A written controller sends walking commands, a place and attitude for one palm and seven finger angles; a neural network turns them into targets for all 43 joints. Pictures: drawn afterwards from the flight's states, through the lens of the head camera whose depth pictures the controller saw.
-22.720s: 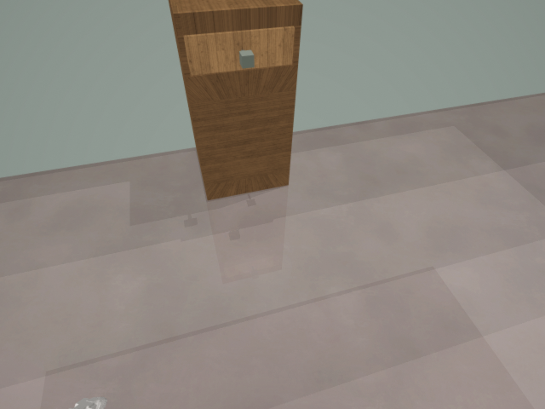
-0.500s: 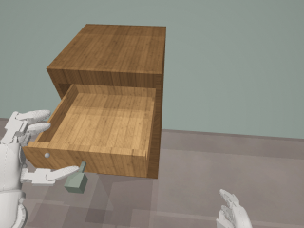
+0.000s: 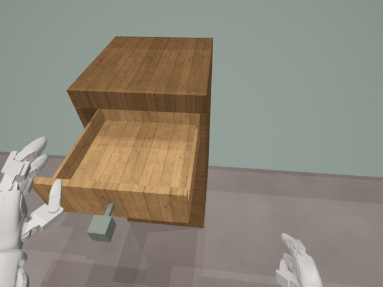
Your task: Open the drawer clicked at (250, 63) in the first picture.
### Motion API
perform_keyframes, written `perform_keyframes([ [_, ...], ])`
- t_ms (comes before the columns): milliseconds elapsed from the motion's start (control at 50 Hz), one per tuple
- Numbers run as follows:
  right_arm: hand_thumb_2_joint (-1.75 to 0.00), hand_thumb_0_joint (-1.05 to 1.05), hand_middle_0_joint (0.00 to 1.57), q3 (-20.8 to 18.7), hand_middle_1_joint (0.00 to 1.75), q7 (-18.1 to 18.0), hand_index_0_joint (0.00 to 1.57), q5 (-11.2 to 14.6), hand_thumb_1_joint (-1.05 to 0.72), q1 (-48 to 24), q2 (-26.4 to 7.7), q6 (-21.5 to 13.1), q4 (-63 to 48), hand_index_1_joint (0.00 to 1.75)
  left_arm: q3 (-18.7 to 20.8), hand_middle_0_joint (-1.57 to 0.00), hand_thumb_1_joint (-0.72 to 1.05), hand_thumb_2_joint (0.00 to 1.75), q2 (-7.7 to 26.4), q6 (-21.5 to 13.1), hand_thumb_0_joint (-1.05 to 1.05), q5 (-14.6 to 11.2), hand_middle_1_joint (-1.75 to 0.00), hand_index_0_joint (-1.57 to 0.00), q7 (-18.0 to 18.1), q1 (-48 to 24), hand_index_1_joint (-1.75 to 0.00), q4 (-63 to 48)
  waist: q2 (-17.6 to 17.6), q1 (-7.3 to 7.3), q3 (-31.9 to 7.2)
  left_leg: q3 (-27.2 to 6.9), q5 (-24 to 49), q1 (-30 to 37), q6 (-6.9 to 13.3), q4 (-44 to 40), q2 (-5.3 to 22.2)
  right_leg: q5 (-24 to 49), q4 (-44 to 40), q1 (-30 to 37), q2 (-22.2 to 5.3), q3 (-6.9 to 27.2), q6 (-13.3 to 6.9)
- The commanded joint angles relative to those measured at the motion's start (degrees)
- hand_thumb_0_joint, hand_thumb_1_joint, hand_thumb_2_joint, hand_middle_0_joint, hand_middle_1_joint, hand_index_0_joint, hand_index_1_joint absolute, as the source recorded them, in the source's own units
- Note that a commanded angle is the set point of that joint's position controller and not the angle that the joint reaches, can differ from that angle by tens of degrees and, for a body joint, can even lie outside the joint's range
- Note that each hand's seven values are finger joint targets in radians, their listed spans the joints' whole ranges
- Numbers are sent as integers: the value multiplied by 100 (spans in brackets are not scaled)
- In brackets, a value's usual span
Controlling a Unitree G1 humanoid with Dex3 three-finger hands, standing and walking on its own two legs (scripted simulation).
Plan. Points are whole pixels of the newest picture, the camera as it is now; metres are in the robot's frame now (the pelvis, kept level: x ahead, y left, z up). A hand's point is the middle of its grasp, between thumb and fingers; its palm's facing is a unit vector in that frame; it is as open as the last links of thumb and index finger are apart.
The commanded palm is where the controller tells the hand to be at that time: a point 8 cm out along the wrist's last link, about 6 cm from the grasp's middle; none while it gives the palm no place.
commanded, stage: draw the hand back to the body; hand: left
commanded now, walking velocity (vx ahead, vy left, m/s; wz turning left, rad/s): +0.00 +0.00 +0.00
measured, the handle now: (105, 219) +0.26 +0.25 -0.04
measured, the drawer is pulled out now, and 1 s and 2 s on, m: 0.30 0.30 0.30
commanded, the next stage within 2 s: step back with the hand held close in 0.14 s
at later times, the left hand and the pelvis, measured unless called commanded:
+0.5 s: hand (50, 216) +0.17 +0.25 +0.15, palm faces +0.34 -0.81 -0.48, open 7.4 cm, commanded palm +0.10 +0.29 +0.17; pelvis -0.02 +0.01 +0.00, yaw +1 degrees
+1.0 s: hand (26, 246) +0.12 +0.25 +0.15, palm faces +0.40 -0.81 -0.43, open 7.4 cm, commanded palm +0.05 +0.30 +0.17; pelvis -0.07 +0.02 -0.02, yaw +1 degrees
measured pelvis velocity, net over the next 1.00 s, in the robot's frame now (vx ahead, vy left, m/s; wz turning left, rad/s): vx -0.07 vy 0.02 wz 0.01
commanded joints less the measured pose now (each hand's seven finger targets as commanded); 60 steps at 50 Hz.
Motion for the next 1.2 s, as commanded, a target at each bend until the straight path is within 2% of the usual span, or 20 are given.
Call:
perform_keyframes([
  [0,-90,0,20,-183,30,-67,20,11,-90,-739,-563,-351,-919,30,600,-20,90,90,926,-334,0,-22,-30,-20,80,-531,-30,-1200,-118,-27,-361,96,1025,-553,47,-377,-7,322,-345,367,-77,92,45],
  [160,-90,0,20,-183,30,-62,20,6,-90,-770,-581,-403,-902,30,650,-20,90,90,995,-351,0,9,-30,-20,100,-528,-30,-1248,191,7,-343,94,906,-536,26,-391,-33,171,-425,329,-68,139,27],
  [220,-90,0,20,-175,30,-56,20,5,-90,-743,-551,-411,-908,30,622,-20,90,90,935,-363,0,-6,-30,-20,109,-430,-30,-1170,-103,11,-345,47,898,-616,35,-419,-19,162,-353,400,-76,88,34],
  [240,-90,0,20,-199,30,-29,20,79,-90,-718,-788,-202,-1187,30,1196,-20,90,90,1417,-549,0,14,-30,-20,100,-703,-30,-1522,-252,-240,214,-113,364,-1217,160,-208,22,-113,-665,-460,-351,526,72],
  [260,-90,0,20,-199,30,-36,20,60,-90,-748,-676,-104,-1155,30,1264,-20,90,90,1456,-630,0,60,-30,-20,84,-689,-30,-1518,-259,-217,274,-153,172,-1234,172,-96,-23,-275,-830,-658,-465,600,25],
  [320,-90,0,20,-278,30,-16,20,74,-90,-662,-732,14,-1178,30,813,-20,90,90,944,-670,0,81,-30,-20,64,194,-30,-1361,-472,-296,-421,-104,168,-1063,190,385,-62,-540,-799,-829,-760,656,-58],
  [360,-90,0,20,-312,30,-40,20,84,-90,-676,-750,40,-1218,30,920,-20,90,90,1030,-709,0,46,-30,-20,111,440,-30,-1564,-218,-295,-832,-108,523,-1074,164,388,-50,69,-522,-641,-796,619,-110],
  [400,-90,0,20,-383,30,-68,20,99,-90,-577,-785,118,-1255,30,956,-20,90,90,1029,-698,0,26,-30,-20,157,698,-30,-1629,-318,-324,-1162,-200,1073,-1206,135,289,61,697,-84,-267,-716,439,-57],
  [480,-90,0,20,-454,30,-126,20,104,-90,-577,-789,194,-1379,30,1097,-20,90,90,1181,-667,0,17,-30,-20,219,828,-30,-1826,-166,-321,-1265,-372,2019,-1495,86,215,267,1453,538,-33,-541,255,32],
  [580,-90,0,20,-493,30,-125,20,93,-90,-505,-802,235,-1516,30,1202,-20,90,90,1279,-642,0,24,-30,-20,265,897,-30,-2168,-135,-327,-1287,-522,1905,-2008,86,254,389,1494,989,65,-506,293,8],
  [820,-90,0,20,-406,30,-64,20,80,-90,-373,-839,76,-1549,30,1220,-20,90,90,1196,-791,0,152,-30,-20,341,552,-30,-2236,9,-428,-729,-714,-1534,-3763,438,-39,480,-361,1225,-97,-429,689,62],
  [880,-90,0,20,-389,30,-58,20,78,-90,-324,-830,45,-1524,30,1195,-20,90,90,1214,-824,0,155,-30,-20,363,460,-30,-2269,-219,-447,-707,-549,-1595,-3496,360,360,249,-741,690,-507,-622,956,-33],
  [940,-90,0,20,-402,30,-52,20,95,-90,-278,-786,79,-1389,30,1139,-20,90,90,1225,-844,0,106,-30,-20,422,449,-30,-2169,-712,-467,-791,-153,-1294,-2375,176,1435,-100,-1671,-246,-1675,-1120,1387,-264],
  [980,-90,0,20,-373,30,-64,20,87,-90,-272,-724,133,-1298,30,1154,-20,90,90,1268,-834,0,79,-30,-20,483,458,-30,-2197,-939,-484,-946,-38,-930,-1841,108,1634,-147,-1541,-363,-1968,-1316,1227,-367],
  [1040,-90,0,20,-368,30,-108,20,84,-90,-391,-776,178,-1295,30,1192,-20,90,90,1271,-829,0,77,-30,-20,515,581,-30,-2235,-253,-475,-738,-478,-1169,-2156,231,646,157,-1575,144,-1889,-820,769,-120],
  [1060,-90,0,20,-372,30,-136,20,93,-90,-488,-832,157,-1334,30,1261,-20,90,90,1341,-829,0,103,-30,-20,525,590,-30,-2271,223,-479,-617,-861,-1307,-2634,348,-17,492,-1462,693,-1589,-485,578,10],
  [1100,-90,0,20,-427,30,-176,20,-31,-90,-460,-863,36,-1400,30,1222,-20,90,90,1108,-873,0,248,-30,-20,545,659,-30,-2339,1077,-452,-691,-2003,-1736,-4370,761,-1269,1482,-848,2728,30,310,189,226],
  [1140,-90,0,20,-501,30,-167,20,-162,-90,-292,-787,-101,-1305,30,1184,-20,90,90,1107,-855,0,252,-30,-20,543,724,-30,-2408,854,-450,-884,-1750,-160,-3601,884,-788,1534,-1558,3285,-551,330,436,149],
  [1160,-90,0,20,-502,30,-167,20,-162,-90,-323,-757,-170,-1272,30,1245,-20,90,90,1208,-860,0,194,-30,-20,560,894,-30,-2401,730,-403,-1047,-1558,978,-2916,858,-369,1446,-1754,2811,-876,281,453,137],
  [1180,-90,0,20,-476,30,-129,20,-193,-90,-242,-715,-235,-1137,30,1070,-20,90,90,997,-796,0,88,-30,-20,567,1175,-30,-2248,743,-385,-1122,-1469,1907,-2062,756,-230,1261,-1887,2399,-1259,277,303,136],
])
